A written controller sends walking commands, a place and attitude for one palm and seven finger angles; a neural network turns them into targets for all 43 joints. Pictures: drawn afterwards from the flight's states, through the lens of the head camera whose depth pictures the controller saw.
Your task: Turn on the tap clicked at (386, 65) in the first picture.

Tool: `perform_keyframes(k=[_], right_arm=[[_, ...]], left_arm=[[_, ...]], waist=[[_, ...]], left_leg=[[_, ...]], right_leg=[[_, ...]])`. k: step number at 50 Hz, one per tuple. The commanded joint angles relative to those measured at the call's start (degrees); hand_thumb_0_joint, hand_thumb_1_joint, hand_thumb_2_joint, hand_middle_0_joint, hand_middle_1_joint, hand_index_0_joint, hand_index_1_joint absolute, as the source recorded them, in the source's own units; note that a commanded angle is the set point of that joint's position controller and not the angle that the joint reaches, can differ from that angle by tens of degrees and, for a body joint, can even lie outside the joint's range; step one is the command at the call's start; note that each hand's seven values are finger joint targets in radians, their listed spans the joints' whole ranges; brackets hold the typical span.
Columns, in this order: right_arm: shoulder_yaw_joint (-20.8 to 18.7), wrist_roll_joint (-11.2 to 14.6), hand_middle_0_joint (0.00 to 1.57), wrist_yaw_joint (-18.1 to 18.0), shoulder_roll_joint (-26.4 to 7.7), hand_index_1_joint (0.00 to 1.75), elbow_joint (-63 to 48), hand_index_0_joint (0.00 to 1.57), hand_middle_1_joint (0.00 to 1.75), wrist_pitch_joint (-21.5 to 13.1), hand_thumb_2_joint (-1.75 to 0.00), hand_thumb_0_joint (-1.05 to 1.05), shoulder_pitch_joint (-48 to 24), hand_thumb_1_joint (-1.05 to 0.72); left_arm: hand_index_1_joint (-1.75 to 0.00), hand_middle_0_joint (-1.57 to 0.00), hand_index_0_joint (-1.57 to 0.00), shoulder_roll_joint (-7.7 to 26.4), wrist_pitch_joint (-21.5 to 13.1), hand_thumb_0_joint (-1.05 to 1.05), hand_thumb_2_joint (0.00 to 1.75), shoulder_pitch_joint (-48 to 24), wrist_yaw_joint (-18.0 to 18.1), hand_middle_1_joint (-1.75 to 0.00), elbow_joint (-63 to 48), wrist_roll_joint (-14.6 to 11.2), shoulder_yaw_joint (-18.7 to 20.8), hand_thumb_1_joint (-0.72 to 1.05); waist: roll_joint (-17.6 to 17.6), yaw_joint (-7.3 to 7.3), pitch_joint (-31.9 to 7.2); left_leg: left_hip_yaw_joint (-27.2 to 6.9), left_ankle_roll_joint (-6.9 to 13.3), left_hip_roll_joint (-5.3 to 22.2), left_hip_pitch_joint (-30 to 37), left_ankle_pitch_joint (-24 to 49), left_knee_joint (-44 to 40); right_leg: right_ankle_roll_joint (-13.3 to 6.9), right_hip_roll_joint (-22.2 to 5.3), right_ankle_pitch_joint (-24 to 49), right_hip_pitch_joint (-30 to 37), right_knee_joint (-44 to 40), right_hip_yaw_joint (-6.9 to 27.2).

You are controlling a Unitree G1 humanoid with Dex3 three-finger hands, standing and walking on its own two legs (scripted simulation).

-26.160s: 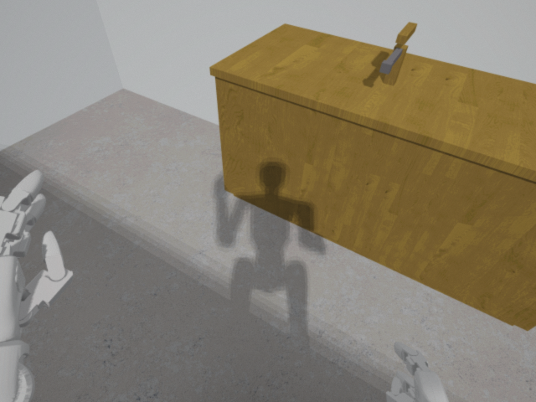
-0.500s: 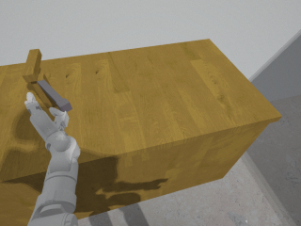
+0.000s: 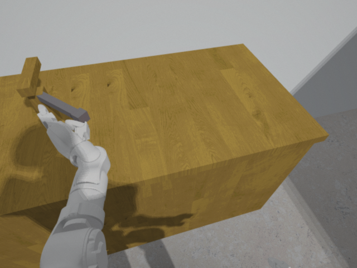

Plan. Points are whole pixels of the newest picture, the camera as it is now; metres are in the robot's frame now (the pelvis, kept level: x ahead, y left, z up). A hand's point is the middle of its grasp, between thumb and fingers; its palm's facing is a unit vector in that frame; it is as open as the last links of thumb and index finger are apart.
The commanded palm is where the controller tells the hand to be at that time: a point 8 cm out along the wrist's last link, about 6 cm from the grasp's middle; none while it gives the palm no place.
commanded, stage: push the lever round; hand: left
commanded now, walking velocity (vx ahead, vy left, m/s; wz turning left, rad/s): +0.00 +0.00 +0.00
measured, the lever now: (80, 116) +0.44 +0.25 +0.09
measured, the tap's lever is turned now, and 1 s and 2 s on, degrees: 44 74 82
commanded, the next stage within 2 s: lift the hand up off the lever in 0.96 s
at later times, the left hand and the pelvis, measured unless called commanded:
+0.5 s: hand (102, 111) +0.47 +0.21 +0.09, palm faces +0.83 -0.55 -0.10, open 7.6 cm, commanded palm +0.42 +0.22 +0.09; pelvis +0.01 -0.01 -0.01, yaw +0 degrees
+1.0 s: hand (105, 104) +0.49 +0.21 +0.09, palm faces +0.82 -0.56 -0.12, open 7.9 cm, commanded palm +0.45 +0.22 +0.09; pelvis +0.01 -0.01 -0.01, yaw +0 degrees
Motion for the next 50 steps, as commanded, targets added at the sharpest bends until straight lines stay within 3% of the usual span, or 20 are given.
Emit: perform_keyframes(k=[1, 2, 6, 7, 9, 12, 16, 17, 18, 20, 22, 26, 27, 30, 32, 35, 37, 40, 47, 50], right_arm=[[-2.77, -0.20, 0.20, -0.50, -7.79, 0.30, -6.18, 0.20, 0.30, -1.94, -0.90, 0.00, -0.79, -0.90], [-2.81, -0.17, 0.20, -0.62, -8.07, 0.30, -5.72, 0.20, 0.30, -1.75, -0.90, 0.00, -0.94, -0.90], [-2.79, -0.56, 0.20, 0.01, -7.69, 0.30, -5.29, 0.20, 0.30, -2.02, -0.90, 0.00, -0.08, -0.90], [-3.10, -0.72, 0.20, 0.00, -7.88, 0.30, -4.92, 0.20, 0.30, -1.92, -0.90, 0.00, 0.09, -0.90], [-2.96, -0.88, 0.20, 0.54, -7.55, 0.30, -5.00, 0.20, 0.30, -1.92, -0.90, 0.00, 0.47, -0.90], [-3.21, -1.26, 0.20, 0.75, -8.02, 0.30, -3.99, 0.20, 0.30, -1.76, -0.90, 0.00, 1.40, -0.90], [-3.29, -1.62, 0.20, 1.44, -7.98, 0.30, -4.02, 0.20, 0.30, -1.60, -0.90, 0.00, 2.74, -0.90], [-3.55, -1.76, 0.20, 1.37, -8.15, 0.30, -3.61, 0.20, 0.30, -1.37, -0.90, 0.00, 3.00, -0.90], [-3.43, -1.83, 0.20, 1.71, -7.90, 0.30, -4.05, 0.20, 0.30, -1.32, -0.90, 0.00, 3.54, -0.90], [-3.71, -2.06, 0.20, 2.11, -7.91, 0.30, -4.21, 0.20, 0.30, -1.09, -0.90, 0.00, 4.37, -0.90], [-3.79, -2.16, 0.20, 2.05, -8.41, 0.30, -3.79, 0.20, 0.30, -0.60, -0.90, 0.00, 5.06, -0.90], [-3.80, -1.99, 0.20, 2.21, -8.24, 0.30, -4.39, 0.20, 0.30, -0.40, -0.90, 0.00, 5.67, -0.90], [-4.01, -2.01, 0.20, 2.12, -8.46, 0.30, -3.98, 0.20, 0.30, -0.30, -0.90, 0.00, 5.86, -0.90], [-3.97, -2.11, 0.20, 2.41, -8.13, 0.30, -4.27, 0.20, 0.30, -0.34, -0.90, 0.00, 6.46, -0.90], [-4.07, -2.19, 0.20, 2.25, -8.53, 0.30, -3.84, 0.20, 0.30, -0.18, -0.90, 0.00, 6.87, -0.90], [-3.93, -2.07, 0.20, 2.33, -8.35, 0.30, -4.15, 0.20, 0.30, -0.17, -0.90, 0.00, 7.14, -0.90], [-4.02, -2.09, 0.20, 2.06, -8.69, 0.30, -3.63, 0.20, 0.30, -0.09, -0.90, 0.00, 7.38, -0.90], [-3.76, -2.12, 0.20, 2.23, -8.53, 0.30, -3.46, 0.20, 0.30, -0.34, -0.90, 0.00, 7.70, -0.90], [-3.75, -2.43, 0.20, 2.40, -9.05, 0.30, -2.55, 0.20, 0.30, -0.49, -0.90, 0.00, 9.12, -0.90], [-3.55, -2.68, 0.20, 2.86, -9.03, 0.30, -2.65, 0.20, 0.30, -0.77, -0.90, 0.00, 9.89, -0.90]], left_arm=[[-0.15, -0.15, -0.15, 9.37, -3.34, 0.00, 0.90, -26.52, 0.90, -0.15, -9.51, 2.58, -1.73, 0.90], [-0.15, -0.15, -0.15, 11.56, -3.34, 0.00, 0.90, -26.66, 1.26, -0.15, -8.66, 2.85, 0.46, 0.90], [-0.15, -0.15, -0.15, 8.70, -3.98, 0.00, 0.90, -31.63, 2.45, -0.15, -7.07, 3.40, -2.13, 0.90], [-0.15, -0.15, -0.15, 11.13, -4.11, 0.00, 0.90, -30.77, 3.05, -0.15, -6.48, 3.73, 0.79, 0.90], [-0.15, -0.15, -0.15, 7.86, -3.93, 0.00, 0.90, -32.64, 3.53, -0.15, -5.09, 3.79, -2.04, 0.90], [-0.15, -0.15, -0.15, 10.63, -3.73, 0.00, 0.90, -33.78, 4.75, -0.15, -1.29, 4.57, 0.99, 0.90], [-0.15, -0.15, -0.15, 10.24, -3.70, 0.00, 0.90, -38.44, 5.91, -0.15, 0.42, 5.26, 0.60, 0.90], [-0.15, -0.15, -0.15, 12.65, -3.83, 0.00, 0.90, -38.02, 6.31, -0.15, 0.68, 5.89, 2.96, 0.90], [-0.15, -0.15, -0.15, 10.40, -3.96, 0.00, 0.90, -39.09, 6.26, -0.15, 0.00, 6.02, 0.80, 0.90], [-0.15, -0.15, -0.15, 11.24, -3.71, 0.00, 0.90, -36.92, 6.50, -0.15, 1.33, 6.24, 2.30, 0.90], [-0.15, -0.15, -0.15, 14.45, -3.26, 0.00, 0.90, -36.44, 6.67, -0.15, 3.24, 6.66, 5.21, 0.90], [-0.15, -0.15, -0.15, 12.93, -3.44, 0.00, 0.90, -40.03, 6.38, -0.15, 2.14, 6.84, 2.91, 0.90], [-0.15, -0.15, -0.15, 15.42, -3.46, 0.00, 0.90, -38.07, 6.63, -0.15, 3.13, 7.03, 5.66, 0.90], [-0.15, -0.15, -0.15, 12.70, -3.69, 0.00, 0.90, -39.17, 6.32, -0.15, 2.63, 6.97, 3.05, 0.90], [-0.15, -0.15, -0.15, 15.86, -3.79, 0.00, 0.90, -38.75, 6.43, -0.15, 3.55, 7.35, 5.84, 0.90], [-0.15, -0.15, -0.15, 15.14, -3.73, 0.00, 0.90, -39.87, 6.17, -0.15, 4.30, 7.14, 4.73, 0.90], [-0.15, -0.15, -0.15, 17.78, -3.77, 0.00, 0.90, -40.32, 6.27, -0.15, 5.57, 7.48, 6.81, 0.90], [-0.15, -0.15, -0.15, 15.63, -4.04, 0.00, 0.90, -44.10, 6.19, -0.15, 6.69, 7.82, 3.81, 0.90], [-0.15, -0.15, -0.15, 18.87, -4.47, 0.00, 0.90, -46.68, 6.62, -0.15, 10.98, 8.45, 5.97, 0.90], [-0.15, -0.15, -0.15, 16.70, -4.71, 0.00, 0.90, -49.50, 6.81, -0.15, 11.59, 8.36, 3.84, 0.90]], waist=[[-2.46, -1.81, -16.28], [-0.95, -1.31, -15.23], [-0.69, -2.77, -16.69], [-0.40, -1.93, -17.39], [-0.20, -3.05, -17.61], [-1.59, -2.87, -17.26], [-1.37, -3.92, -19.30], [-0.52, -3.13, -20.40], [-0.21, -3.75, -21.40], [-0.90, -3.21, -22.25], [-1.79, -2.94, -21.53], [-2.02, -4.24, -20.71], [-0.97, -3.28, -20.58], [-2.02, -4.31, -21.17], [-1.58, -3.66, -21.03], [-2.93, -4.62, -20.30], [-1.87, -4.37, -19.65], [-2.25, -6.13, -18.59], [0.19, -6.53, -19.90], [0.35, -7.49, -21.19]], left_leg=[[0.26, 0.28, -0.03, 4.33, 12.83, -4.01], [-0.05, 0.21, -0.05, 3.72, 11.99, -4.41], [0.30, 0.45, -0.11, 4.16, 11.64, -3.58], [0.10, 0.39, -0.16, 3.97, 12.38, -3.45], [0.36, 0.30, -0.13, 4.13, 12.99, -2.90], [0.08, 0.41, -0.14, 2.20, 11.55, -2.89], [0.68, 0.64, -0.18, 2.09, 12.20, -1.99], [0.30, 0.50, -0.13, 2.42, 13.51, -1.86], [0.68, 0.54, -0.19, 3.15, 15.20, -1.44], [1.16, 0.61, -0.14, 2.47, 17.00, -0.68], [1.09, 0.76, -0.24, 0.89, 16.63, -0.63], [1.58, 0.97, -0.02, 0.76, 15.47, -0.96], [1.36, 1.04, -0.07, 0.66, 15.86, -1.00], [1.70, 1.12, -0.02, 1.18, 16.33, -0.75], [1.46, 1.14, -0.08, 0.41, 15.93, -0.88], [1.92, 1.42, -0.21, -0.68, 14.51, -0.78], [1.72, 1.45, -0.20, -1.22, 13.69, -1.02], [1.75, 1.60, -0.14, -1.12, 11.73, -1.06], [0.91, 1.49, -0.08, -1.63, 11.11, -0.49], [0.95, 1.46, 0.02, -0.80, 12.07, -0.03]], right_leg=[[1.73, -1.75, 12.09, 9.28, -5.41, 3.33], [1.58, -1.72, 10.86, 8.88, -5.59, 3.44], [1.72, -1.72, 10.61, 7.66, -5.21, 3.36], [1.60, -1.59, 11.15, 8.12, -4.92, 3.24], [1.75, -1.61, 11.77, 6.96, -4.38, 2.95], [1.86, -1.60, 10.58, 6.69, -4.41, 3.10], [2.13, -1.73, 11.65, 6.43, -3.82, 3.19], [1.87, -1.53, 12.57, 6.72, -3.20, 3.05], [1.97, -1.53, 14.60, 6.84, -2.70, 2.99], [2.08, -1.55, 17.68, 8.04, -2.24, 3.06], [2.23, -1.71, 18.55, 8.77, -2.25, 3.28], [2.52, -1.79, 18.39, 8.63, -2.83, 3.54], [2.28, -1.59, 18.26, 8.68, -2.70, 3.52], [2.59, -1.62, 19.65, 8.92, -2.72, 3.48], [2.46, -1.64, 19.32, 9.16, -2.54, 3.54], [3.07, -1.98, 19.91, 9.59, -3.16, 4.04], [2.88, -1.96, 18.58, 9.10, -3.26, 4.08], [3.02, -1.84, 15.67, 6.84, -3.84, 4.11], [2.58, -1.37, 13.12, 4.36, -2.95, 3.75], [2.64, -1.05, 13.25, 2.96, -2.51, 3.53]])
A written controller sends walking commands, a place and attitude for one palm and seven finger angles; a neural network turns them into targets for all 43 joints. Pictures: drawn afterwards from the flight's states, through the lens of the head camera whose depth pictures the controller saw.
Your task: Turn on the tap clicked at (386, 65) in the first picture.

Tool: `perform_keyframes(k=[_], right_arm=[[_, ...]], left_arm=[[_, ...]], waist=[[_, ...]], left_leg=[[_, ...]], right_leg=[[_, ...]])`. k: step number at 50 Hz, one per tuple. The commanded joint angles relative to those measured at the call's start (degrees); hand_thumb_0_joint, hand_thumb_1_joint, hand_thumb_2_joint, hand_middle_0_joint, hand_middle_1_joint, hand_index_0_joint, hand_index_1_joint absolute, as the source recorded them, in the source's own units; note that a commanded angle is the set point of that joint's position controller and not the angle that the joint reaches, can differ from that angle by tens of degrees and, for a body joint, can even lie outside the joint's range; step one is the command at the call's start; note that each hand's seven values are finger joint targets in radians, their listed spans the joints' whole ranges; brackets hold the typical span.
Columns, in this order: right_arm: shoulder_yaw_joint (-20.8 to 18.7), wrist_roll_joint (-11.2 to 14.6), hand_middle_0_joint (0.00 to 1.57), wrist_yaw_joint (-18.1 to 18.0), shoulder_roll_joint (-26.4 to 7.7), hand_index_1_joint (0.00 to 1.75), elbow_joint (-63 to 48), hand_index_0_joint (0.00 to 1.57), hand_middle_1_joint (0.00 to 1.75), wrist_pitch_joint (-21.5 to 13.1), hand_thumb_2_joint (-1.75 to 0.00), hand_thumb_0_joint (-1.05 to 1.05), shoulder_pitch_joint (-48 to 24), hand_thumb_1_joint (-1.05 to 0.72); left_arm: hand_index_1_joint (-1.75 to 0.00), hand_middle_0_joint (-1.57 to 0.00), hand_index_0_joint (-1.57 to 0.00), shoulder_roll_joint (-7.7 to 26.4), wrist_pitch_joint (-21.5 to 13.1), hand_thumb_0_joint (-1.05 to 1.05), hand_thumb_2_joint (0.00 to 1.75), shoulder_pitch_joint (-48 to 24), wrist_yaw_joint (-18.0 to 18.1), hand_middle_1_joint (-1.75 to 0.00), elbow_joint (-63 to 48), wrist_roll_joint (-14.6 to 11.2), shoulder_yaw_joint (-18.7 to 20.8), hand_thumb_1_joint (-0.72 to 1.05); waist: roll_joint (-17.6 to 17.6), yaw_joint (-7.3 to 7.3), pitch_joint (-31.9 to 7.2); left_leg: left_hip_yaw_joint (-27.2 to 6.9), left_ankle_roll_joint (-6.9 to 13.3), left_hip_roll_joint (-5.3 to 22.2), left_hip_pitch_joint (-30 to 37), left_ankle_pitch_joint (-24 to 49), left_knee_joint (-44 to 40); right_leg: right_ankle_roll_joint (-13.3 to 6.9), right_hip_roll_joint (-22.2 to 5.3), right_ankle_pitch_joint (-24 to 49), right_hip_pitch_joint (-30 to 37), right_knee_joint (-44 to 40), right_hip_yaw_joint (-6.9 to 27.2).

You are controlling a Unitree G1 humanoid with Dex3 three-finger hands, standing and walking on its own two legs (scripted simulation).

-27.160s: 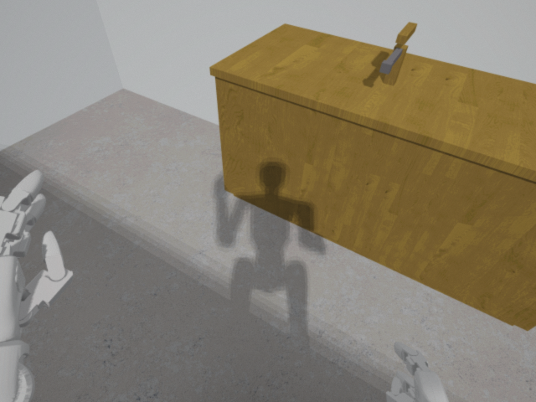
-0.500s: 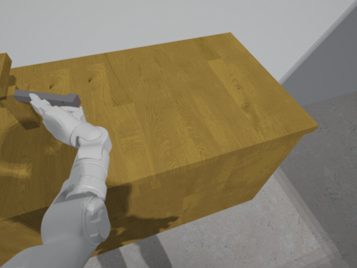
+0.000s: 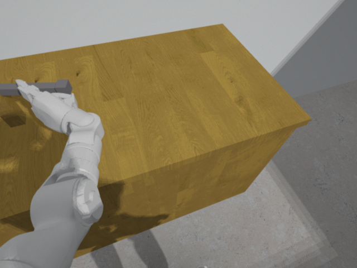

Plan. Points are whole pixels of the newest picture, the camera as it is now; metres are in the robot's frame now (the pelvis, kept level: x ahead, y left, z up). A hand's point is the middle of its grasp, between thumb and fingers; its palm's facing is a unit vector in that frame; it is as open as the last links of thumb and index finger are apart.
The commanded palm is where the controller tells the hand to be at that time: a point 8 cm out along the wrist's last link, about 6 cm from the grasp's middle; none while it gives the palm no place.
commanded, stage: lift the hand up off the lever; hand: left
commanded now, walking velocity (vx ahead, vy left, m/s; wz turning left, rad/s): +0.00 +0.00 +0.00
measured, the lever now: (63, 88) +0.52 +0.25 +0.10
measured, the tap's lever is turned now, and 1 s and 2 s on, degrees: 74 82 82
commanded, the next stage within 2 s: none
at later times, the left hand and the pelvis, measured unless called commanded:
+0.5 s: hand (71, 91) +0.50 +0.23 +0.10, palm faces +0.82 -0.56 -0.08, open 7.8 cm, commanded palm +0.44 +0.23 +0.11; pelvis +0.02 +0.01 +0.01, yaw -1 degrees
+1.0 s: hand (67, 90) +0.48 +0.22 +0.13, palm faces +0.82 -0.57 -0.08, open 7.8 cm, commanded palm +0.42 +0.23 +0.13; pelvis +0.02 +0.01 +0.01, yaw +0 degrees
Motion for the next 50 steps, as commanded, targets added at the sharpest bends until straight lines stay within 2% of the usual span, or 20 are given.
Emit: perform_keyframes(k=[1, 5, 7, 9, 10, 13, 16, 17, 18, 21, 22, 24, 32, 35, 36, 37, 39, 43, 45, 50], right_arm=[[-2.61, -0.23, 0.20, -0.38, -8.52, 0.30, -3.79, 0.20, 0.30, -1.50, -0.90, 0.00, 5.74, -0.90], [-2.55, -0.40, 0.20, -0.10, -8.71, 0.30, -3.77, 0.20, 0.30, -1.55, -0.90, 0.00, 6.64, -0.90], [-2.79, -0.56, 0.20, -0.02, -9.01, 0.30, -3.86, 0.20, 0.30, -1.34, -0.90, 0.00, 7.45, -0.90], [-2.74, -0.28, 0.20, 0.29, -8.58, 0.30, -4.50, 0.20, 0.30, -0.99, -0.90, 0.00, 7.99, -0.90], [-2.66, -0.41, 0.20, 0.49, -8.45, 0.30, -4.42, 0.20, 0.30, -1.07, -0.90, 0.00, 8.12, -0.90], [-2.88, -0.32, 0.20, 0.78, -8.91, 0.30, -4.32, 0.20, 0.30, -0.90, -0.90, 0.00, 8.53, -0.90], [-3.21, -0.28, 0.20, 1.17, -8.51, 0.30, -4.42, 0.20, 0.30, -1.28, -0.90, 0.00, 8.22, -0.90], [-3.37, -0.26, 0.20, 1.11, -8.84, 0.30, -4.18, 0.20, 0.30, -1.21, -0.90, 0.00, 8.43, -0.90], [-3.21, -0.20, 0.20, 1.32, -8.68, 0.30, -4.10, 0.20, 0.30, -1.17, -0.90, 0.00, 8.07, -0.90], [-3.34, -0.11, 0.20, 1.35, -8.68, 0.30, -4.35, 0.20, 0.30, -1.21, -0.90, 0.00, 7.60, -0.90], [-3.41, -0.18, 0.20, 1.18, -8.83, 0.30, -4.03, 0.20, 0.30, -1.11, -0.90, 0.00, 7.21, -0.90], [-3.34, -0.16, 0.20, 1.37, -8.31, 0.30, -4.37, 0.20, 0.30, -1.27, -0.90, 0.00, 6.70, -0.90], [-3.45, 0.08, 0.20, 0.93, -8.28, 0.30, -4.34, 0.20, 0.30, -0.96, -0.90, 0.00, 4.98, -0.90], [-3.33, 0.19, 0.20, 0.96, -7.81, 0.30, -4.68, 0.20, 0.30, -1.14, -0.90, 0.00, 3.99, -0.90], [-3.35, 0.25, 0.20, 0.86, -7.94, 0.30, -4.61, 0.20, 0.30, -1.15, -0.90, 0.00, 3.93, -0.90], [-3.30, 0.20, 0.20, 0.60, -8.14, 0.30, -4.37, 0.20, 0.30, -0.83, -0.90, 0.00, 3.65, -0.90], [-3.27, 0.38, 0.20, 0.67, -7.50, 0.30, -4.82, 0.20, 0.30, -0.89, -0.90, 0.00, 3.04, -0.90], [-3.19, 0.47, 0.20, 0.53, -7.39, 0.30, -4.85, 0.20, 0.30, -0.76, -0.90, 0.00, 1.86, -0.90], [-3.10, 0.60, 0.20, 0.24, -7.47, 0.30, -4.73, 0.20, 0.30, -0.74, -0.90, 0.00, 1.30, -0.90], [-2.74, 0.82, 0.20, -0.42, -7.21, 0.30, -5.13, 0.20, 0.30, -0.86, -0.90, 0.00, 0.11, -0.90]], left_arm=[[-0.15, -0.15, -0.15, 12.03, -2.84, 0.00, 0.90, -29.04, -0.04, -0.15, -8.64, 1.99, -1.78, 0.90], [-0.15, -0.15, -0.15, 11.96, -2.83, 0.00, 0.90, -31.64, 0.03, -0.15, -7.73, 2.36, -2.43, 0.90], [-0.15, -0.15, -0.15, 15.85, -2.90, 0.00, 0.90, -29.34, 0.07, -0.15, -8.24, 2.32, 1.38, 0.90], [-0.15, -0.15, -0.15, 14.59, -3.12, 0.00, 0.90, -28.63, -0.28, -0.15, -10.25, 1.92, 0.29, 0.90], [-0.15, -0.15, -0.15, 12.10, -2.83, 0.00, 0.90, -28.43, -0.63, -0.15, -9.50, 1.98, -1.68, 0.90], [-0.15, -0.15, -0.15, 13.51, -2.53, 0.00, 0.90, -27.66, -0.71, -0.15, -10.49, 1.98, -0.35, 0.90], [-0.15, -0.15, -0.15, 10.12, -2.81, 0.00, 0.90, -26.42, -0.65, -0.15, -13.91, 1.04, -2.25, 0.90], [-0.15, -0.15, -0.15, 11.73, -2.61, 0.00, 0.90, -24.25, -0.67, -0.15, -13.26, 1.04, -0.44, 0.90], [-0.15, -0.15, -0.15, 9.74, -2.43, 0.00, 0.90, -24.93, -0.83, -0.15, -13.55, 0.87, -2.24, 0.90], [-0.15, -0.15, -0.15, 10.97, -1.83, 0.00, 0.90, -23.97, -0.73, -0.15, -15.32, 0.85, -1.24, 0.90], [-0.15, -0.15, -0.15, 12.28, -1.93, 0.00, 0.90, -24.99, -0.62, -0.15, -17.09, 1.27, -0.35, 0.90], [-0.15, -0.15, -0.15, 9.31, -1.69, 0.00, 0.90, -24.29, -0.66, -0.15, -18.40, 0.98, -2.49, 0.90], [-0.15, -0.15, -0.15, 7.39, 0.73, 0.00, 0.90, -21.65, -1.48, -0.15, -20.01, 0.00, -3.39, 0.90], [-0.15, -0.15, -0.15, 3.94, 1.34, 0.00, 0.90, -23.24, -1.72, -0.15, -22.06, -0.35, -6.44, 0.90], [-0.15, -0.15, -0.15, 5.16, 1.71, 0.00, 0.90, -21.95, -1.59, -0.15, -21.51, -0.61, -5.12, 0.90], [-0.15, -0.15, -0.15, 7.19, 1.84, 0.00, 0.90, -21.92, -1.59, -0.15, -22.15, -0.32, -3.60, 0.90], [-0.15, -0.15, -0.15, 3.84, 2.19, 0.00, 0.90, -23.10, -1.60, -0.15, -24.26, -0.54, -6.43, 0.90], [-0.15, -0.15, -0.15, 3.06, 3.48, 0.00, 0.90, -22.06, -1.58, -0.15, -25.54, -0.56, -6.98, 0.90], [-0.15, -0.15, -0.15, 3.49, 4.60, 0.00, 0.90, -22.27, -1.49, -0.15, -23.71, -0.65, -6.62, 0.90], [-0.15, -0.15, -0.15, 5.11, 5.75, 0.00, 0.90, -23.46, -1.02, -0.15, -24.73, -0.75, -5.34, 0.90]], waist=[[-0.41, -1.91, -19.88], [-0.01, -2.60, -20.26], [2.04, -0.73, -23.24], [2.72, -0.41, -25.08], [2.32, -1.02, -23.68], [2.64, -0.61, -23.37], [1.37, -0.50, -23.69], [1.65, 0.36, -22.69], [1.76, -0.39, -21.40], [1.23, 0.31, -20.73], [3.59, 0.83, -20.71], [3.05, 0.65, -20.40], [1.96, 1.28, -19.28], [2.01, 0.88, -19.17], [0.40, 1.10, -19.24], [1.99, 1.92, -19.55], [2.06, 1.58, -20.25], [1.98, 1.77, -20.00], [-0.82, 1.42, -18.39], [-1.44, 2.04, -18.39]], left_leg=[[1.38, 2.44, -1.07, 5.99, 12.52, -2.86], [1.22, 2.50, -0.93, 5.88, 12.43, -2.88], [1.44, 2.38, -0.99, 6.71, 15.78, -2.47], [1.57, 2.11, -0.82, 8.30, 18.70, -2.47], [1.71, 2.06, -0.67, 8.41, 19.02, -2.52], [1.39, 2.00, -0.45, 9.34, 20.32, -2.94], [1.67, 1.97, -0.30, 11.59, 22.14, -3.13], [1.16, 1.73, -0.18, 11.30, 23.12, -3.56], [1.29, 1.70, -0.11, 11.79, 23.05, -3.71], [1.56, 1.74, -0.25, 11.30, 21.93, -4.48], [1.25, 1.53, -0.19, 12.38, 23.25, -4.73], [1.22, 1.36, -0.11, 13.48, 24.26, -4.86], [1.02, 0.76, -0.02, 15.58, 26.62, -5.70], [1.28, 0.57, -0.02, 16.90, 27.33, -5.80], [1.33, 0.68, -0.05, 16.39, 26.80, -5.88], [0.95, 0.30, 0.00, 16.79, 27.90, -6.22], [1.03, -0.04, 0.07, 18.16, 29.72, -6.04], [1.16, -0.23, 0.03, 18.63, 30.07, -6.15], [1.60, 0.34, -0.15, 16.73, 25.93, -6.72], [2.03, 0.98, -0.62, 15.61, 22.73, -7.76]], right_leg=[[3.85, -2.03, 14.23, 11.88, -5.61, 4.23], [3.87, -1.77, 13.63, 11.03, -5.47, 4.13], [3.64, -1.78, 17.55, 13.61, -4.72, 4.30], [3.54, -1.66, 20.07, 15.04, -4.27, 4.03], [3.61, -1.51, 20.35, 14.37, -4.50, 3.80], [3.39, -1.34, 20.51, 14.64, -4.53, 3.54], [3.42, -0.95, 22.17, 15.76, -5.37, 3.27], [3.07, -0.94, 22.35, 16.04, -5.12, 2.93], [3.20, -0.91, 21.86, 15.14, -5.29, 2.83], [3.19, -1.04, 21.57, 16.72, -5.87, 2.93], [2.79, -1.10, 21.81, 16.51, -5.60, 2.80], [2.76, -0.88, 21.44, 15.96, -5.68, 2.46], [2.63, -1.10, 22.49, 17.00, -6.35, 2.11], [2.68, -1.07, 22.61, 16.65, -6.59, 2.03], [2.76, -1.11, 22.80, 17.49, -6.88, 2.04], [2.50, -1.21, 23.06, 17.93, -6.60, 2.03], [2.54, -1.22, 23.96, 17.93, -6.45, 1.85], [2.55, -1.37, 24.15, 18.17, -6.73, 1.91], [2.81, -1.61, 23.00, 18.89, -7.58, 2.07], [3.00, -1.97, 22.55, 21.02, -8.57, 2.59]])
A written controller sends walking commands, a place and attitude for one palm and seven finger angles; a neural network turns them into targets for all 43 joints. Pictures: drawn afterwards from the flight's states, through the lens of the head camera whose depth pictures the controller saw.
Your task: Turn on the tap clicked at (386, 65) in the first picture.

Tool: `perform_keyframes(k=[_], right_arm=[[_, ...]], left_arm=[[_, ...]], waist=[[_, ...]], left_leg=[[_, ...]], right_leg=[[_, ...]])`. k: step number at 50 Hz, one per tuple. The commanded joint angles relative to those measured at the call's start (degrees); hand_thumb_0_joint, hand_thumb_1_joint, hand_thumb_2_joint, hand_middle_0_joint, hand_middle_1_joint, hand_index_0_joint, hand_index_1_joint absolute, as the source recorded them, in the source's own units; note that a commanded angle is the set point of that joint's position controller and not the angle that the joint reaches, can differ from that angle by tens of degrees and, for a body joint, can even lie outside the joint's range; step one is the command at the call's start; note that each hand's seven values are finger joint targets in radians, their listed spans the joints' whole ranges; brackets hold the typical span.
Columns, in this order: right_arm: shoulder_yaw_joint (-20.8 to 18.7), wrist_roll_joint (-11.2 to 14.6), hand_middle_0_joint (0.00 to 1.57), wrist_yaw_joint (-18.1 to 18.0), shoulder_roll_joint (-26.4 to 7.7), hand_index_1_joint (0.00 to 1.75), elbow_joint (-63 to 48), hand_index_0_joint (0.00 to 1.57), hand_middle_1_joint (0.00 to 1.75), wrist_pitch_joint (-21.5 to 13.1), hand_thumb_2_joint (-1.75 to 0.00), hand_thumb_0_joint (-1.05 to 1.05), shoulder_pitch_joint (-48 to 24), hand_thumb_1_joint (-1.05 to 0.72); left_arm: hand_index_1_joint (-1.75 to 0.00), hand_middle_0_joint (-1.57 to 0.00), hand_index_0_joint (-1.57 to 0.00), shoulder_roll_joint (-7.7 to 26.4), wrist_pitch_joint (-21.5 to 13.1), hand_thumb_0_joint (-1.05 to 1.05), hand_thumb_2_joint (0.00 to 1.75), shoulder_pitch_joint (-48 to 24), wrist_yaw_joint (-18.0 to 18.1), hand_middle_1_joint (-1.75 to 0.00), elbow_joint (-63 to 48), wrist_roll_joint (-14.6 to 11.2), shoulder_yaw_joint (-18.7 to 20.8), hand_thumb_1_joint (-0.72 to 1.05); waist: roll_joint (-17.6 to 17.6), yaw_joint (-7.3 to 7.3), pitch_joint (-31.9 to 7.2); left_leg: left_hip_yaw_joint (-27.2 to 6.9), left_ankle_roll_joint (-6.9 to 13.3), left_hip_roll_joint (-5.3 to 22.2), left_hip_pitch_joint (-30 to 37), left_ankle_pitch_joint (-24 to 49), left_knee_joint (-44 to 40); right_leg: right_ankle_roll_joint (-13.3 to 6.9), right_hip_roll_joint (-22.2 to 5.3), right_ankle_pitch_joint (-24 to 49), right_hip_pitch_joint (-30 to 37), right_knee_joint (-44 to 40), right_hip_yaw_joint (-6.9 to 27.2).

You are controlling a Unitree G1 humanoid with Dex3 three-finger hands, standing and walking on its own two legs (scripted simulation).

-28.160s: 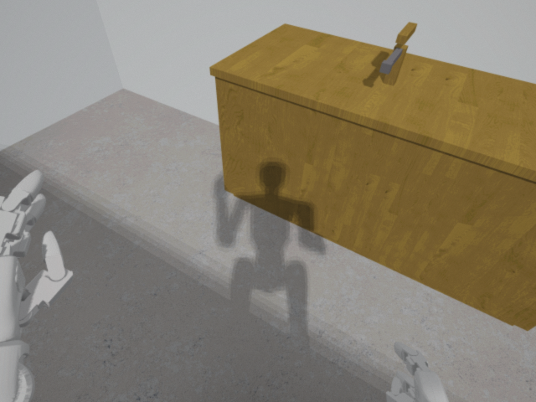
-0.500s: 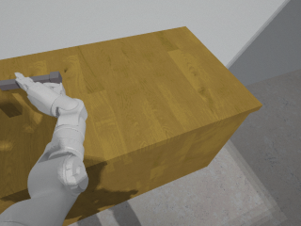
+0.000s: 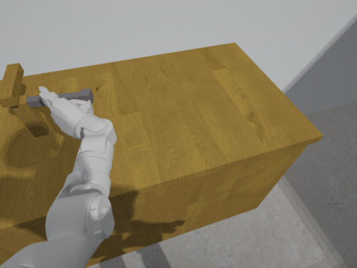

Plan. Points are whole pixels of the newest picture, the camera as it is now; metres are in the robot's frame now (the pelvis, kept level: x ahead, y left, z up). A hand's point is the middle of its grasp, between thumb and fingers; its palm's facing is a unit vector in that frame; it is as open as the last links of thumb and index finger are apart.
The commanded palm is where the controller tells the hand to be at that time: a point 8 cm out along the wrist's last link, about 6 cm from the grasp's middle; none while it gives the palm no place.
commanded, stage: lift the hand up off the lever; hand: left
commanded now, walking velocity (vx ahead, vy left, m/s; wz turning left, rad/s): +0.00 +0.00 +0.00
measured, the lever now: (86, 96) +0.52 +0.24 +0.09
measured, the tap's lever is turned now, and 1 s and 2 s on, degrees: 82 82 82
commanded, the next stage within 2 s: draw the hand back beside the body in 1.46 s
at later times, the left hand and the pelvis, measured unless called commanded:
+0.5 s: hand (80, 101) +0.45 +0.22 +0.14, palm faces +0.83 -0.55 -0.08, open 7.8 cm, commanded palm +0.40 +0.22 +0.14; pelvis -0.01 -0.01 +0.01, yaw +0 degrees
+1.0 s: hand (79, 93) +0.46 +0.22 +0.15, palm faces +0.81 -0.59 -0.06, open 7.8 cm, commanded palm +0.40 +0.23 +0.16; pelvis +0.00 +0.00 +0.01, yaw -1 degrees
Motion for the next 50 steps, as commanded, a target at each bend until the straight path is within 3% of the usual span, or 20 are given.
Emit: perform_keyframes(k=[1, 2, 5, 7, 11, 12, 14, 17, 20, 22, 26, 31, 32, 36, 37, 39, 42, 44, 47, 50], right_arm=[[-2.51, 0.23, 0.20, -1.26, -8.03, 0.30, -5.11, 0.20, 0.30, -1.63, -0.90, 0.00, 1.91, -0.90], [-2.49, 0.09, 0.20, -1.40, -8.21, 0.30, -4.67, 0.20, 0.30, -1.57, -0.90, 0.00, 1.93, -0.90], [-2.39, 0.07, 0.20, -1.32, -7.91, 0.30, -4.80, 0.20, 0.30, -2.04, -0.90, 0.00, 1.60, -0.90], [-2.57, 0.25, 0.20, -1.70, -8.30, 0.30, -4.89, 0.20, 0.30, -2.05, -0.90, 0.00, 1.59, -0.90], [-2.30, 0.69, 0.20, -2.02, -8.13, 0.30, -5.34, 0.20, 0.30, -2.24, -0.90, 0.00, 1.35, -0.90], [-2.32, 0.74, 0.20, -2.30, -8.49, 0.30, -4.96, 0.20, 0.30, -2.18, -0.90, 0.00, 1.35, -0.90], [-2.12, 0.97, 0.20, -2.47, -8.47, 0.30, -5.44, 0.20, 0.30, -2.27, -0.90, 0.00, 1.43, -0.90], [-2.32, 1.04, 0.20, -2.69, -8.45, 0.30, -5.31, 0.20, 0.30, -2.56, -0.90, 0.00, 1.17, -0.90], [-2.27, 1.13, 0.20, -2.41, -8.19, 0.30, -5.10, 0.20, 0.30, -3.12, -0.90, 0.00, 1.02, -0.90], [-2.46, 1.25, 0.20, -2.54, -8.51, 0.30, -4.84, 0.20, 0.30, -3.31, -0.90, 0.00, 1.01, -0.90], [-2.22, 1.52, 0.20, -2.69, -8.38, 0.30, -4.86, 0.20, 0.30, -3.86, -0.90, 0.00, 0.51, -0.90], [-1.96, 1.59, 0.20, -3.03, -8.42, 0.30, -5.05, 0.20, 0.30, -3.81, -0.90, 0.00, 0.04, -0.90], [-1.98, 1.48, 0.20, -3.21, -8.71, 0.30, -4.68, 0.20, 0.30, -3.62, -0.90, 0.00, 0.00, -0.90], [-1.89, 1.13, 0.20, -2.79, -8.28, 0.30, -5.02, 0.20, 0.30, -3.87, -0.90, 0.00, 0.22, -0.90], [-2.11, 1.07, 0.20, -2.85, -8.50, 0.30, -4.93, 0.20, 0.30, -3.78, -0.90, 0.00, 0.33, -0.90], [-2.13, 1.16, 0.20, -2.62, -8.04, 0.30, -5.21, 0.20, 0.30, -3.93, -0.90, 0.00, 0.46, -0.90], [-2.43, 1.29, 0.20, -2.64, -8.63, 0.30, -5.08, 0.20, 0.30, -3.87, -0.90, 0.00, 1.06, -0.90], [-2.36, 1.67, 0.20, -2.48, -8.42, 0.30, -5.63, 0.20, 0.30, -4.01, -0.90, 0.00, 0.75, -0.90], [-2.42, 1.90, 0.20, -2.62, -8.76, 0.30, -5.48, 0.20, 0.30, -3.90, -0.90, 0.00, 0.39, -0.90], [-2.36, 2.04, 0.20, -2.34, -8.10, 0.30, -6.01, 0.20, 0.30, -4.09, -0.90, 0.00, -0.65, -0.90]], left_arm=[[-0.15, -0.15, -0.15, 11.37, -2.30, 0.00, 0.90, -28.17, 0.52, -0.15, -13.12, 2.43, -2.26, 0.90], [-0.15, -0.15, -0.15, 12.88, -2.45, 0.00, 0.90, -28.64, 0.72, -0.15, -13.39, 2.94, -0.98, 0.90], [-0.15, -0.15, -0.15, 10.56, -2.23, 0.00, 0.90, -29.60, 0.69, -0.15, -12.81, 3.37, -3.42, 0.90], [-0.15, -0.15, -0.15, 13.72, -1.92, 0.00, 0.90, -27.15, 0.51, -0.15, -12.27, 3.05, -0.45, 0.90], [-0.15, -0.15, -0.15, 12.56, -1.18, 0.00, 0.90, -27.50, -0.19, -0.15, -12.19, 2.21, -2.05, 0.90], [-0.15, -0.15, -0.15, 14.94, -1.14, 0.00, 0.90, -27.25, -0.23, -0.15, -11.59, 2.24, 0.04, 0.90], [-0.15, -0.15, -0.15, 15.35, -0.99, 0.00, 0.90, -27.70, -0.60, -0.15, -11.36, 1.84, -0.20, 0.90], [-0.15, -0.15, -0.15, 16.92, -1.59, 0.00, 0.90, -28.10, -0.73, -0.15, -14.14, 2.28, 0.73, 0.90], [-0.15, -0.15, -0.15, 12.93, -1.80, 0.00, 0.90, -28.74, -1.21, -0.15, -14.34, 2.37, -3.34, 0.90], [-0.15, -0.15, -0.15, 14.39, -1.80, 0.00, 0.90, -28.03, -1.43, -0.15, -14.31, 2.18, -2.05, 0.90], [-0.15, -0.15, -0.15, 11.34, -1.03, 0.00, 0.90, -29.04, -1.94, -0.15, -13.76, 0.46, -4.52, 0.90], [-0.15, -0.15, -0.15, 14.95, 0.02, 0.00, 0.90, -28.86, -1.28, -0.15, -12.25, 0.25, -1.18, 0.90], [-0.15, -0.15, -0.15, 18.01, -0.05, 0.00, 0.90, -29.22, -0.96, -0.15, -12.42, 0.81, 1.37, 0.90], [-0.15, -0.15, -0.15, 16.13, 0.10, 0.00, 0.90, -32.13, -0.50, -0.15, -13.27, 2.45, -1.10, 0.90], [-0.15, -0.15, -0.15, 18.91, -0.02, 0.00, 0.90, -31.07, -0.39, -0.15, -13.83, 2.82, 1.44, 0.90], [-0.15, -0.15, -0.15, 14.36, 0.05, 0.00, 0.90, -32.44, -0.70, -0.15, -15.28, 2.56, -2.56, 0.90], [-0.15, -0.15, -0.15, 14.65, 1.11, 0.00, 0.90, -28.51, -1.50, -0.15, -13.82, 1.60, -1.36, 0.90], [-0.15, -0.15, -0.15, 10.71, 1.88, 0.00, 0.90, -27.99, -2.25, -0.15, -15.27, 0.11, -4.34, 0.90], [-0.15, -0.15, -0.15, 11.72, 3.20, 0.00, 0.90, -26.04, -2.64, -0.15, -16.39, -0.89, -2.87, 0.90], [-0.15, -0.15, -0.15, 8.97, 4.21, 0.00, 0.90, -25.51, -2.37, -0.15, -21.09, -1.46, -4.86, 0.90]], waist=[[-1.07, -1.08, -18.86], [-0.80, -0.59, -18.60], [-1.60, -1.54, -17.80], [-2.00, -0.42, -18.26], [-1.98, -0.99, -17.62], [-2.43, -0.65, -17.20], [-3.69, -0.83, -16.73], [-0.90, 0.01, -18.18], [-1.02, -1.35, -16.79], [-0.66, -0.77, -16.35], [-2.20, -1.47, -15.25], [-3.56, -0.37, -15.39], [-2.55, 0.30, -15.94], [-1.56, -0.61, -16.30], [-0.69, 0.43, -17.73], [0.18, -0.63, -18.69], [-1.26, 0.02, -18.34], [-1.32, -0.21, -18.19], [-1.09, 0.87, -17.42], [-0.46, 1.30, -17.85]], left_leg=[[1.66, 0.36, -0.16, 6.93, 21.81, -3.03], [1.18, 0.30, -0.14, 7.12, 22.14, -3.29], [1.70, 0.64, -0.12, 6.86, 20.30, -3.30], [1.73, 0.86, -0.34, 5.92, 19.56, -3.59], [2.34, 1.13, -0.53, 5.50, 17.71, -4.29], [2.04, 1.26, -0.59, 5.11, 17.22, -4.50], [2.45, 1.50, -0.75, 4.08, 15.85, -4.96], [2.27, 1.50, -0.72, 5.53, 16.70, -5.35], [2.46, 1.53, -0.51, 6.86, 16.83, -5.19], [2.00, 1.47, -0.54, 6.99, 16.31, -5.66], [2.23, 1.47, -0.72, 7.48, 14.56, -6.47], [2.58, 1.58, -0.91, 6.07, 13.92, -7.19], [2.28, 1.59, -0.91, 6.15, 14.31, -7.28], [2.46, 1.51, -0.48, 7.56, 16.40, -6.70], [2.21, 1.48, -0.50, 7.88, 17.33, -6.66], [2.32, 1.20, -0.31, 9.87, 19.41, -6.30], [1.96, 0.95, -0.14, 10.31, 21.21, -6.64], [2.13, 0.74, -0.06, 11.87, 22.62, -6.93], [1.88, 0.38, -0.03, 12.20, 24.50, -7.59], [2.34, 0.01, 0.19, 14.03, 27.25, -7.69]], right_leg=[[2.15, -1.68, 21.87, 12.74, -3.83, 2.05], [1.94, -1.60, 21.58, 12.56, -3.75, 1.83], [2.26, -1.75, 20.51, 11.81, -4.29, 2.10], [2.29, -1.87, 20.99, 13.59, -4.59, 2.51], [2.68, -2.26, 20.85, 14.53, -5.64, 3.10], [2.68, -2.32, 20.30, 14.68, -5.87, 3.11], [3.21, -2.85, 20.55, 15.83, -6.56, 3.73], [2.76, -2.63, 20.87, 16.57, -6.49, 3.75], [2.72, -2.35, 19.99, 14.61, -6.82, 3.39], [2.40, -2.20, 18.26, 14.57, -7.09, 3.26], [2.70, -2.26, 16.22, 14.11, -8.30, 3.33], [3.07, -2.75, 16.41, 15.91, -8.81, 3.87], [2.81, -2.65, 16.31, 16.04, -8.45, 3.72], [2.65, -2.34, 17.79, 14.65, -7.56, 3.31], [2.40, -2.24, 18.30, 15.45, -7.17, 3.27], [2.25, -1.91, 19.54, 14.54, -6.62, 2.85], [2.08, -1.66, 20.60, 15.27, -6.62, 2.36], [2.06, -1.55, 21.45, 15.30, -6.90, 2.15], [1.83, -1.57, 22.70, 16.66, -7.21, 1.93], [1.72, -1.48, 24.57, 17.48, -7.34, 1.76]])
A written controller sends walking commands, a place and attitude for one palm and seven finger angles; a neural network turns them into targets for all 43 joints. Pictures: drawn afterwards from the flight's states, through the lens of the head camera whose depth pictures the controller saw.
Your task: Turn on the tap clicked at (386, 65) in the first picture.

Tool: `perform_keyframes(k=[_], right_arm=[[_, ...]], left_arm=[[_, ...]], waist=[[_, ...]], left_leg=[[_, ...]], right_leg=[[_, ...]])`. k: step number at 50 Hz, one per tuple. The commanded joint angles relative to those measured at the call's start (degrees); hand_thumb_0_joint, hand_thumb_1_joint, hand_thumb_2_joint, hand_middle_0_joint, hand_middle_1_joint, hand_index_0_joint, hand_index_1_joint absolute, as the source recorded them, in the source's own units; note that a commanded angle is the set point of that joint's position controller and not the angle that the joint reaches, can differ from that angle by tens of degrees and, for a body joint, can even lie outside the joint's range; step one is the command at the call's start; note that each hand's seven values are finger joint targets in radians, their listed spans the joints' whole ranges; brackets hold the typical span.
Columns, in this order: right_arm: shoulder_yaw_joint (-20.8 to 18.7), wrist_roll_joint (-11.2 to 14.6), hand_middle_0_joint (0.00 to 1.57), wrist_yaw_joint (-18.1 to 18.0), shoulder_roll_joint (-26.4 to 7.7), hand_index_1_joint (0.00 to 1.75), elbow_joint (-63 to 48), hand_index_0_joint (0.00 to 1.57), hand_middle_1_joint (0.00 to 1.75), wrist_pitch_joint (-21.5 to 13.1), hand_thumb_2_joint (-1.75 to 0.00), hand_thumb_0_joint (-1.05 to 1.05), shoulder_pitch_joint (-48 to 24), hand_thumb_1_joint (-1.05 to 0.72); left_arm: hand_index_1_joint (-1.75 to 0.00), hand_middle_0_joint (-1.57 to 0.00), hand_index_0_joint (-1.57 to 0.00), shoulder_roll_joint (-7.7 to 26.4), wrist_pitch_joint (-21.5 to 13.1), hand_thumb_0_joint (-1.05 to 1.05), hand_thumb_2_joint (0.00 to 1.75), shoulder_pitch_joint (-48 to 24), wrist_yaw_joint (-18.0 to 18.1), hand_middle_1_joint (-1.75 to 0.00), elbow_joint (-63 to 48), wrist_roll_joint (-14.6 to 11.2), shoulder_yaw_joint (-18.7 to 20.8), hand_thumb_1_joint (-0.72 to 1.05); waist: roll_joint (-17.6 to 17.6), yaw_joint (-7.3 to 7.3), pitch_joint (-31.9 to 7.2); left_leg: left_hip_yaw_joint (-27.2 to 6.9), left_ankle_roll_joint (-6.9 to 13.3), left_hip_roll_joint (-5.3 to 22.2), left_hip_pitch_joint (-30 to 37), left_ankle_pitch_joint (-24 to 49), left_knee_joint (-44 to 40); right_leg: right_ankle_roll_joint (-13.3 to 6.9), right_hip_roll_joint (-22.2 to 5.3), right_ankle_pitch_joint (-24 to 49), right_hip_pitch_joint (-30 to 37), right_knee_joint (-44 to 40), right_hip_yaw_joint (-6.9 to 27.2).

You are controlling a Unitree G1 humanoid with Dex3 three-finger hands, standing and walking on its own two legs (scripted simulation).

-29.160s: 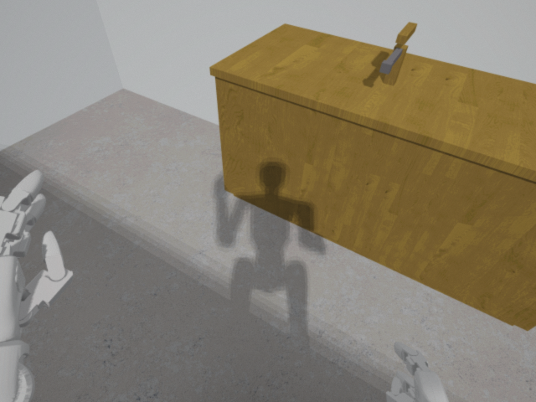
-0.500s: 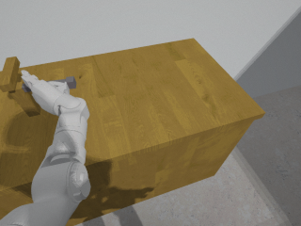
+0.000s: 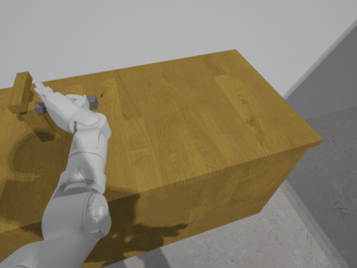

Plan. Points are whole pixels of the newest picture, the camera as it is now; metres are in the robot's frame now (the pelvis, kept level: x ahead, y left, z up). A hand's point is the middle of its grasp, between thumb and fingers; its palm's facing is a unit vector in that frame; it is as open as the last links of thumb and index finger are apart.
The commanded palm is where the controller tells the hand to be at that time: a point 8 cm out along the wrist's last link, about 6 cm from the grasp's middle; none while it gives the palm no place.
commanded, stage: lift the hand up off the lever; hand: left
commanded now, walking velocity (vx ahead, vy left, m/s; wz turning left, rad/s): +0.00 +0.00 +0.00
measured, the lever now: (92, 102) +0.52 +0.24 +0.08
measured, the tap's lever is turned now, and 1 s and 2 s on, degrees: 82 82 82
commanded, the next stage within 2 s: draw the hand back beside the body in 0.46 s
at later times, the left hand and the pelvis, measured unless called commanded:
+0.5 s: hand (83, 103) +0.43 +0.22 +0.16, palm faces +0.81 -0.58 -0.08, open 7.8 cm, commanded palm +0.39 +0.23 +0.16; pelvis +0.00 -0.01 +0.00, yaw +1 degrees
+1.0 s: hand (59, 146) +0.32 +0.23 +0.15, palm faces +0.38 -0.90 -0.22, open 7.7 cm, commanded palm +0.30 +0.25 +0.17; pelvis -0.01 -0.01 +0.01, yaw -2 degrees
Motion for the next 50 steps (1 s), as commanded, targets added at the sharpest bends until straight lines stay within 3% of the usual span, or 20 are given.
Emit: perform_keyframes(k=[1, 5, 7, 13, 20, 22, 24, 28, 29, 30, 32, 35, 37, 38, 39, 41, 42, 45, 48, 50], right_arm=[[-2.58, 0.28, 0.20, -0.60, -7.53, 0.30, -6.47, 0.20, 0.30, -2.27, -0.90, 0.00, -1.72, -0.90], [-2.61, 0.12, 0.20, -0.58, -7.22, 0.30, -6.47, 0.20, 0.30, -2.47, -0.90, 0.00, -3.06, -0.90], [-2.64, 0.12, 0.20, -1.02, -7.42, 0.30, -6.44, 0.20, 0.30, -2.25, -0.90, 0.00, -3.86, -0.90], [-2.31, 0.42, 0.20, -1.34, -6.73, 0.30, -6.94, 0.20, 0.30, -2.47, -0.90, 0.00, -5.35, -0.90], [-1.65, 1.29, 0.20, -1.85, -6.76, 0.30, -6.73, 0.20, 0.30, -3.09, -0.90, 0.00, -6.70, -0.90], [-1.57, 1.35, 0.20, -2.29, -6.99, 0.30, -6.16, 0.20, 0.30, -3.01, -0.90, 0.00, -6.94, -0.90], [-1.50, 1.16, 0.20, -2.14, -6.46, 0.30, -6.36, 0.20, 0.30, -3.45, -0.90, 0.00, -7.22, -0.90], [-1.59, 0.55, 0.20, -2.17, -6.31, 0.30, -5.98, 0.20, 0.30, -3.28, -0.90, 0.00, -6.99, -0.90], [-1.77, 1.45, 0.20, -3.18, -7.61, 0.30, -7.21, 0.20, 0.30, -1.82, -0.90, 0.00, -5.81, -0.90], [-1.97, 2.08, 0.20, -4.08, -7.68, 0.30, -8.49, 0.20, 0.30, -1.41, -0.90, 0.00, -4.91, -0.90], [-1.61, 2.64, 0.20, -5.25, -7.43, 0.30, -10.20, 0.20, 0.30, -0.41, -0.90, 0.00, -5.12, -0.90], [-0.47, 4.28, 0.20, -6.17, -7.17, 0.30, -12.87, 0.20, 0.30, 0.51, -0.90, 0.00, -5.47, -0.90], [0.10, 5.60, 0.20, -6.90, -7.42, 0.30, -14.36, 0.20, 0.30, 1.21, -0.90, 0.00, -6.83, -0.90], [0.64, 6.10, 0.20, -7.18, -7.01, 0.30, -15.50, 0.20, 0.30, 1.01, -0.90, 0.00, -7.64, -0.90], [-0.10, 6.10, 0.20, -5.75, -7.32, 0.30, -14.17, 0.20, 0.30, 0.64, -0.90, 0.00, -5.19, -0.90], [0.15, 6.63, 0.20, -5.22, -6.98, 0.30, -16.03, 0.20, 0.30, 0.21, -0.90, 0.00, -7.40, -0.90], [0.11, 6.84, 0.20, -5.20, -7.10, 0.30, -16.47, 0.20, 0.30, -0.31, -0.90, 0.00, -8.89, -0.90], [0.04, 6.58, 0.20, -5.06, -7.10, 0.30, -17.46, 0.20, 0.30, -2.81, -0.90, 0.00, -10.38, -0.90], [-0.02, 6.18, 0.20, -5.33, -7.36, 0.30, -16.64, 0.20, 0.30, -5.10, -0.90, 0.00, -11.03, -0.90], [0.00, 6.03, 0.20, -5.45, -7.47, 0.30, -15.73, 0.20, 0.30, -5.88, -0.90, 0.00, -11.06, -0.90]], left_arm=[[-0.15, -0.15, -0.15, 8.87, -1.47, 0.00, 0.90, -25.89, 0.50, -0.15, -16.91, 1.67, -3.30, 0.90], [-0.15, -0.15, -0.15, 7.84, 0.14, 0.00, 0.90, -26.09, 1.07, -0.15, -20.09, 2.42, -4.24, 0.90], [-0.15, -0.15, -0.15, 11.39, 0.89, 0.00, 0.90, -25.13, 1.24, -0.15, -20.92, 2.70, -1.31, 0.90], [-0.15, -0.15, -0.15, 8.46, 2.98, 0.00, 0.90, -24.47, 0.61, -0.15, -22.96, 2.86, -4.26, 0.90], [-0.15, -0.15, -0.15, 3.28, 5.33, 0.00, 0.90, -23.85, -0.80, -0.15, -18.21, 0.55, -8.18, 0.90], [-0.15, -0.15, -0.15, 7.21, 4.78, 0.00, 0.90, -25.40, -0.51, -0.15, -17.34, 0.64, -5.11, 0.90], [-0.15, -0.15, -0.15, 5.96, 3.90, 0.00, 0.90, -28.13, 0.27, -0.15, -19.23, 0.98, -6.33, 0.90], [-0.15, -0.15, -0.15, 10.11, 2.19, 0.00, 0.90, -31.25, 1.44, -0.15, -21.05, 3.27, -4.10, 0.90], [-0.15, -0.15, -0.15, 7.76, 2.00, 0.00, 0.90, -26.42, -7.67, -0.15, -24.76, 4.04, -13.14, 0.90], [-0.16, -0.15, -0.15, 12.88, 1.49, 0.00, 0.90, -24.58, -11.58, -0.16, -26.16, 2.90, -8.48, 0.90], [-0.16, -0.15, -0.15, 16.41, 1.16, 0.00, 0.90, -16.61, -16.25, -0.16, -28.48, 1.45, -5.89, 0.90], [-0.17, -0.16, -0.16, 15.87, 0.54, 0.00, 0.90, -3.09, -25.86, -0.17, -29.91, -2.80, -7.12, 0.90], [-0.18, -0.16, -0.16, 18.81, 0.68, 0.00, 0.90, 6.64, -31.37, -0.18, -29.61, -6.52, -3.54, 0.90], [-0.18, -0.16, -0.16, 17.83, 0.87, 0.00, 0.90, 6.92, -32.57, -0.18, -33.17, -8.47, -4.25, 0.90], [-0.18, -0.16, -0.16, 30.03, -1.45, 0.00, 0.90, 16.75, -33.96, -0.18, -27.12, -7.43, -0.78, 0.90], [-0.19, -0.16, -0.16, 27.28, -4.98, 0.00, 0.90, 17.50, -36.88, -0.19, -33.15, -8.59, -3.35, 0.90], [-0.19, -0.16, -0.16, 28.27, -6.89, 0.00, 0.90, 14.80, -37.96, -0.19, -38.66, -8.66, -3.66, 0.90], [-0.20, -0.17, -0.17, 26.39, -11.32, 0.00, 0.90, 9.30, -39.32, -0.20, -50.40, -8.54, -7.77, 0.90], [-0.21, -0.17, -0.17, 23.27, -14.18, 0.00, 0.90, 6.66, -39.26, -0.21, -54.96, -8.01, -11.73, 0.90], [-0.22, -0.17, -0.17, 20.96, -14.79, 0.00, 0.90, 11.44, -39.06, -0.22, -51.84, -8.10, -13.04, 0.90]], waist=[[-1.14, 0.19, -18.74], [-2.01, 0.50, -18.07], [-1.54, 1.68, -18.03], [-0.49, 1.73, -18.75], [-4.07, 0.43, -12.83], [-4.27, 0.97, -12.18], [-3.79, 0.56, -14.24], [-0.85, 0.96, -17.93], [-2.81, -0.74, -20.15], [-2.69, 0.45, -22.23], [-1.09, 2.79, -22.96], [-6.08, 3.49, -16.52], [-7.35, 5.33, -11.53], [-7.28, 5.60, -10.66], [-7.86, 5.06, -6.82], [-7.29, 5.28, -3.72], [-0.23, 5.31, -3.56], [4.65, 3.43, -4.20], [5.40, 1.95, -3.19], [0.03, 1.93, -2.10]], left_leg=[[1.13, -0.39, 0.50, 8.65, 25.74, -2.38], [1.34, -0.73, 0.66, 9.31, 26.74, -2.59], [1.35, -0.71, 0.55, 8.96, 26.35, -3.01], [1.79, -1.03, 0.53, 10.63, 27.17, -3.37], [1.67, -0.32, -0.09, 8.70, 19.80, -4.91], [1.19, -0.21, -0.09, 7.79, 17.92, -5.50], [1.39, -0.04, -0.32, 8.49, 17.62, -4.92], [1.32, -0.18, -0.24, 8.59, 18.87, -3.92], [2.22, 0.73, -0.36, 11.41, 20.87, -3.49], [2.55, 1.35, -0.53, 12.34, 23.00, -3.54], [2.63, 1.68, -0.90, 12.21, 24.67, -4.50], [3.01, 1.94, -0.27, 10.60, 22.53, -6.53], [3.07, 2.09, -0.04, 9.40, 19.71, -8.31], [3.23, 2.16, -0.15, 9.73, 18.50, -9.08], [3.03, 2.16, 0.84, 10.20, 14.65, -10.85], [2.98, 2.33, 0.75, 9.97, 12.69, -12.04], [3.35, 2.32, 0.38, 12.72, 13.06, -12.52], [3.21, 2.45, 0.27, 18.39, 13.55, -13.08], [2.13, 2.36, 0.46, 22.21, 12.47, -13.83], [1.83, 2.56, 0.48, 22.36, 10.81, -14.47]], right_leg=[[1.45, -1.56, 22.48, 12.60, -2.54, 0.52], [1.45, -1.64, 22.95, 12.73, -2.59, 0.42], [1.33, -1.75, 22.81, 13.74, -2.76, 0.62], [1.24, -1.92, 23.23, 14.37, -2.96, 0.76], [1.74, -2.23, 17.64, 11.94, -5.61, 0.88], [1.80, -2.36, 15.37, 11.87, -6.13, 1.18], [1.98, -2.47, 15.41, 11.74, -5.92, 1.45], [1.77, -2.50, 16.64, 12.47, -4.62, 1.87], [1.50, -2.36, 23.06, 15.23, -2.78, 3.47], [1.37, -2.46, 27.19, 17.98, -3.03, 3.56], [1.59, -2.43, 31.29, 22.27, -3.03, 4.06], [2.31, -2.41, 33.76, 23.81, -4.81, 4.39], [2.59, -2.43, 32.11, 24.81, -6.46, 4.75], [2.90, -2.52, 30.41, 25.09, -7.39, 5.06], [4.15, -4.79, 29.97, 27.02, -8.68, 6.72], [3.56, -4.45, 25.45, 26.37, -9.64, 6.95], [2.81, -4.25, 23.32, 25.14, -10.80, 7.06], [1.93, -3.12, 18.72, 21.89, -13.54, 6.73], [1.40, -2.11, 14.30, 18.02, -15.09, 5.87], [1.61, -1.81, 12.19, 17.63, -15.80, 5.50]])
